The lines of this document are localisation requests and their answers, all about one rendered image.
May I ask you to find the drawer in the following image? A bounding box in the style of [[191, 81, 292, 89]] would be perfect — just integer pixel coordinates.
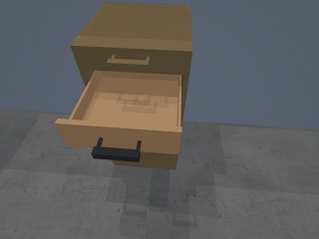
[[55, 70, 182, 154]]

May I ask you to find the handle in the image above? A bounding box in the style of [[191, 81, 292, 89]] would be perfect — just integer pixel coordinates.
[[91, 137, 142, 162], [107, 58, 150, 72]]

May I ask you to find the cabinet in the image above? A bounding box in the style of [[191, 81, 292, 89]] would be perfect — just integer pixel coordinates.
[[70, 2, 193, 170]]

